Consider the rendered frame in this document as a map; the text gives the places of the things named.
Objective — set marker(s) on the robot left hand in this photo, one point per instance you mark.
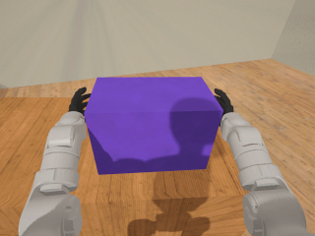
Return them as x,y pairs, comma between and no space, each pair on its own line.
77,103

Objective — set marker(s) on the robot right upper arm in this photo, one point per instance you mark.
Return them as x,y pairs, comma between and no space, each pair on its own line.
273,213

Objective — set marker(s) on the carton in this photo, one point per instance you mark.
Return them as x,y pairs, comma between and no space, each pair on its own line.
151,124

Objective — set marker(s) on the robot right hand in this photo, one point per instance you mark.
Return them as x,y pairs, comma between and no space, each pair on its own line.
224,102

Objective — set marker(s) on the right robot forearm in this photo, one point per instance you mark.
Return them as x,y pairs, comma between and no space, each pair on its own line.
257,172

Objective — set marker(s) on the pedestal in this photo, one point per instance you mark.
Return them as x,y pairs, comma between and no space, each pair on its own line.
197,202

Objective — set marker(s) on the robot left upper arm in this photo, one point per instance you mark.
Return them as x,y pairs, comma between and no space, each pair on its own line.
58,215

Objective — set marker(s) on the left robot forearm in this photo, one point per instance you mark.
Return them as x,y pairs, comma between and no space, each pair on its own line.
58,174

